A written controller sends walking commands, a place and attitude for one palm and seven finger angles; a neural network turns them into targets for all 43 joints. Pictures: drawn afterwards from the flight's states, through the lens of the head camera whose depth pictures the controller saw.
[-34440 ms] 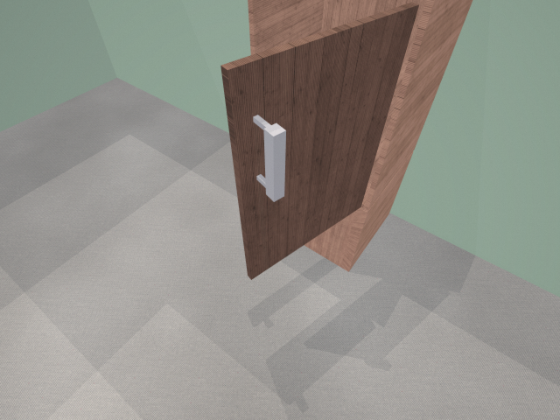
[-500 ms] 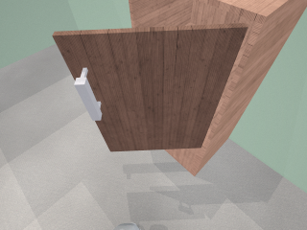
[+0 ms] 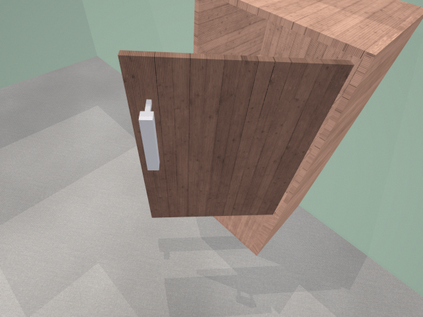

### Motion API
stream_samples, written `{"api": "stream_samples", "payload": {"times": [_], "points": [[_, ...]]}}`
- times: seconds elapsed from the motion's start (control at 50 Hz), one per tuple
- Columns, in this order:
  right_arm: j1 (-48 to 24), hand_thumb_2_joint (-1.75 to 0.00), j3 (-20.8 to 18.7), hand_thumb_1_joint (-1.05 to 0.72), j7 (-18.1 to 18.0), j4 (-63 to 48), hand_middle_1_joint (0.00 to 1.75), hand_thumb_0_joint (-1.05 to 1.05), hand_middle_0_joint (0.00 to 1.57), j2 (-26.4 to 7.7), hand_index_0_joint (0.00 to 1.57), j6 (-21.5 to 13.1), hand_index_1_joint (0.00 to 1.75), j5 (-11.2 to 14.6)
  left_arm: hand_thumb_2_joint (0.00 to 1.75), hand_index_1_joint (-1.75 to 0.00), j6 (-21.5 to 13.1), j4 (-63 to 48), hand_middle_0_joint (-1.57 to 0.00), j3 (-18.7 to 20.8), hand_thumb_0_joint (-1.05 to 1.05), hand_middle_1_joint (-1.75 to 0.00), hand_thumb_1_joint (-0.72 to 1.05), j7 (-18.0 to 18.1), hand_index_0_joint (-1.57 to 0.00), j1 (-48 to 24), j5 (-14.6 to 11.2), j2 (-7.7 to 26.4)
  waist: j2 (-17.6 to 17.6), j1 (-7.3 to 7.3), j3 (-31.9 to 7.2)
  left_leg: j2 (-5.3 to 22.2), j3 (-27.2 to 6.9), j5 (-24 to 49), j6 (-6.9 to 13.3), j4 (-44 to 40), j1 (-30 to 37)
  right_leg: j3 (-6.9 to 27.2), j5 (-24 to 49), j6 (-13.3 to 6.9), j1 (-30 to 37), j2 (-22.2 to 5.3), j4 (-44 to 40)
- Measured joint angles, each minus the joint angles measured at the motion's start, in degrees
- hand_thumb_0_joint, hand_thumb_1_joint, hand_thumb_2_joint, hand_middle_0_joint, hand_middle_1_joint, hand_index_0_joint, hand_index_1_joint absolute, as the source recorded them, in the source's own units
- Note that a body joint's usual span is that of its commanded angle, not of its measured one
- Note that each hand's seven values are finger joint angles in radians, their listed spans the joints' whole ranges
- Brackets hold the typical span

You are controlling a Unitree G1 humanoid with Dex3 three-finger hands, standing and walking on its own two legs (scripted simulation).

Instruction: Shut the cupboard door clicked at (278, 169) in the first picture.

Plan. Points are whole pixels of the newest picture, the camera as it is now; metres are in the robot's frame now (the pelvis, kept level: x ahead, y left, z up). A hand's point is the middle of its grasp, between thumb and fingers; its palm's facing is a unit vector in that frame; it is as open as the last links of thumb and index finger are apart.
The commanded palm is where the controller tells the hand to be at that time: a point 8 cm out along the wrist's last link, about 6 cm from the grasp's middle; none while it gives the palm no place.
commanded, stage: come to a stop and stand still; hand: left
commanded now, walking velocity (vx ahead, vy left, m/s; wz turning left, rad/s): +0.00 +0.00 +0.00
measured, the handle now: (151, 136) +0.44 +0.17 +0.08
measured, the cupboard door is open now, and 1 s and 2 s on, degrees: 48 48 48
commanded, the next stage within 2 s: look again from close up in 0.48 s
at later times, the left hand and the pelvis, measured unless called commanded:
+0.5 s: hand out of the picture -0.05 +0.18 -0.18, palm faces +0.01 -0.99 -0.15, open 7.4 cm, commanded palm none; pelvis -0.02 +0.02 +0.00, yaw -1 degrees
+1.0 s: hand out of the picture -0.01 +0.17 -0.17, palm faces +0.00 -0.97 -0.25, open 7.4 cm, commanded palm none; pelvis -0.02 -0.01 +0.00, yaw -1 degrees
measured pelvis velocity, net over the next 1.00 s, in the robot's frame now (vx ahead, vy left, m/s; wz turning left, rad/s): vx -0.02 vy -0.01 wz -0.02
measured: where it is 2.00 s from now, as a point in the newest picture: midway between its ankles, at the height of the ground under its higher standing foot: outside the picture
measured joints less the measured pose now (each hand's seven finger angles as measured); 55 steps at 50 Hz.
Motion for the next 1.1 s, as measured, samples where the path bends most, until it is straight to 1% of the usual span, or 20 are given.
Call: {"api": "stream_samples", "payload": {"times": [0.16,0.3,0.44,0.58,0.62,0.68,0.7,0.76,0.82,0.94,1.1], "points": [[2.58,-0.90,0.21,-0.92,0.17,0.92,0.30,0.01,0.20,0.48,0.20,-0.80,0.30,0.07,0.90,-0.30,-0.38,1.73,-0.20,-0.16,0.00,-0.30,0.91,-0.21,-0.20,1.35,-0.01,0.14,-0.18,-0.83,-0.48,-1.36,1.14,1.72,1.29,-2.56,0.90,1.00,1.67,1.21,0.26,-1.37,-1.80],[4.13,-0.90,0.17,-0.91,0.21,1.71,0.30,0.01,0.20,1.19,0.20,-0.71,0.30,0.12,0.90,-0.30,-0.31,2.46,-0.20,-0.29,0.00,-0.30,0.91,-0.08,-0.19,2.89,0.13,-0.18,-0.04,-0.90,-0.22,-1.97,1.60,2.56,1.85,-3.40,0.98,1.45,2.20,1.59,-0.16,-1.98,-1.79],[4.61,-0.90,-0.12,-0.91,0.24,1.96,0.30,0.01,0.20,1.61,0.20,-0.74,0.30,0.16,0.90,-0.30,-0.47,3.06,-0.20,-0.49,0.00,-0.30,0.91,0.01,-0.19,4.48,0.23,-1.20,0.24,-0.90,0.02,-2.06,1.76,3.25,1.91,-3.86,0.51,1.64,2.57,1.66,-1.00,-2.06,-1.55],[4.39,-0.90,-0.28,-0.91,0.10,1.92,0.30,0.01,0.20,1.69,0.20,-0.94,0.30,0.26,0.90,-0.30,-0.68,3.50,-0.20,-0.68,0.00,-0.30,0.91,0.12,-0.19,5.37,0.26,-2.41,0.51,-0.87,-0.06,-1.59,1.70,3.36,1.53,-3.66,0.27,1.63,2.62,1.41,-1.32,-1.60,-1.26],[4.54,-0.90,0.02,-0.91,0.57,0.76,0.30,0.01,0.20,1.11,0.20,-1.20,0.30,0.20,0.90,-0.30,-1.40,3.20,-0.20,-1.36,0.00,-0.30,0.91,0.75,-0.19,5.29,0.58,-2.83,1.41,-1.06,-0.27,-1.07,1.25,2.60,1.33,-1.17,-1.75,1.18,2.28,1.14,-2.54,-1.14,-0.07],[5.23,-0.90,-0.01,-0.91,0.83,-1.66,0.30,0.01,0.20,0.05,0.20,-1.37,0.30,-0.17,0.90,-0.30,-1.71,1.50,-0.20,-1.69,0.00,-0.30,0.91,0.61,-0.20,5.46,0.69,-3.03,2.86,-1.21,-0.86,-1.04,0.64,0.88,1.34,2.50,-4.26,0.62,-0.02,-0.14,-5.04,-1.12,4.18],[5.35,-0.90,-0.08,-0.91,0.82,-2.17,0.30,0.01,0.20,-0.33,0.20,-1.33,0.30,-0.26,0.90,-0.30,-1.81,1.08,-0.20,-1.74,0.00,-0.30,0.91,0.49,-0.20,5.48,0.72,-3.03,3.41,-1.12,-1.12,-1.10,0.49,0.53,1.37,3.21,-4.66,0.50,-0.58,-0.23,-5.47,-1.19,5.11],[5.04,-0.90,-0.26,-0.92,0.78,-2.92,0.30,0.02,0.20,-1.40,0.20,-1.01,0.30,-0.33,0.90,-0.30,-2.19,0.24,-0.20,-1.80,0.00,-0.30,0.91,0.38,-0.20,5.70,0.61,-2.87,4.70,-0.84,-1.86,-1.11,0.52,0.04,1.20,4.08,-4.84,0.62,-1.34,0.31,-5.99,-1.28,6.65],[4.30,-0.90,-0.35,-0.93,0.88,-3.38,0.30,0.02,0.20,-2.18,0.20,-1.12,0.30,-0.31,0.90,-0.30,-2.30,-0.21,-0.20,-1.76,0.00,-0.30,0.91,0.33,-0.20,5.72,0.52,-2.43,5.29,-0.89,-2.31,-0.90,0.83,0.09,0.73,3.73,-4.33,0.99,-1.70,0.29,-6.14,-1.10,7.34],[2.94,-0.90,-0.12,-0.93,1.21,-3.78,0.30,0.02,0.20,-2.88,0.20,-1.44,0.30,-0.30,0.90,-0.30,-2.28,-1.11,-0.20,-1.63,0.00,-0.30,0.91,0.11,-0.19,4.91,0.33,-1.43,5.53,-1.09,-2.55,-0.10,1.19,0.75,-0.33,2.20,-3.45,1.42,-1.74,-0.60,-6.27,-0.27,7.39],[2.03,-0.90,0.24,-0.92,1.29,-2.35,0.30,0.01,0.20,-2.73,0.20,-1.35,0.30,-0.35,0.90,-0.30,-2.55,-2.24,-0.20,-1.59,0.00,-0.30,0.90,-0.12,-0.20,3.07,0.16,-0.69,4.75,-0.99,-1.87,1.15,0.79,1.23,-1.68,0.87,-2.74,1.03,-1.51,-1.88,-5.77,1.05,6.43]]}}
